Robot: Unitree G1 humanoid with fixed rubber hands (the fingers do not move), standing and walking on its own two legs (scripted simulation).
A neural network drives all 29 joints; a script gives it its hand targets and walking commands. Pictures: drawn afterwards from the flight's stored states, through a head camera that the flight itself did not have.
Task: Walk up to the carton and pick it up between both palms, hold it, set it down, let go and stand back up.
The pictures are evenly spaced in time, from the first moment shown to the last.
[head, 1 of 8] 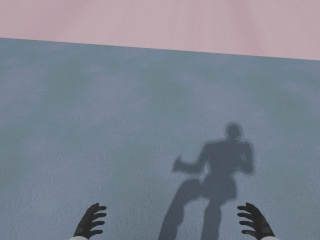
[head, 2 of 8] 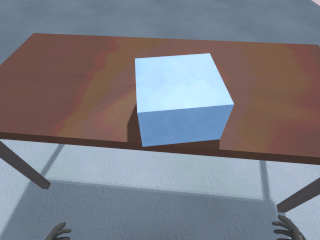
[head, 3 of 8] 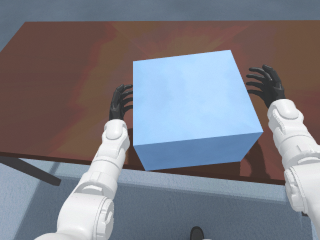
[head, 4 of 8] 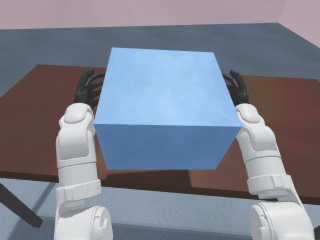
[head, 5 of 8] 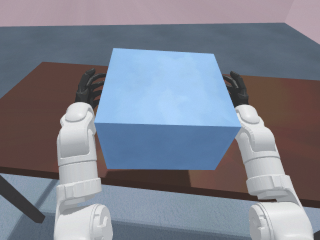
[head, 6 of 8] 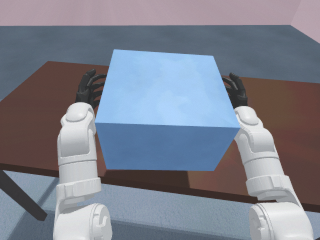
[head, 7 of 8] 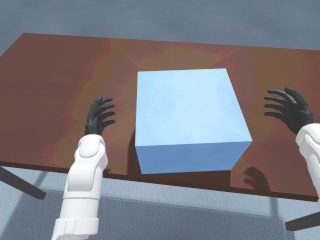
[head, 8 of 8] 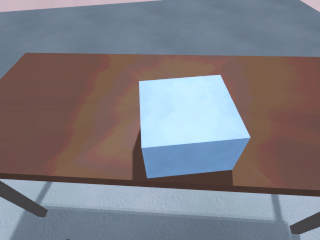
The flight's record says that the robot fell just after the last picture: no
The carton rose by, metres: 0.17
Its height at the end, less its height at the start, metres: +0.00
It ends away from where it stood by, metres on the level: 0.02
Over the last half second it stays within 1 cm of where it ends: yes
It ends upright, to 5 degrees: yes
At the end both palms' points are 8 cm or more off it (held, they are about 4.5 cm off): yes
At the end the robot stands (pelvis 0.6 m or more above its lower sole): yes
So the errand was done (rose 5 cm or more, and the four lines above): yes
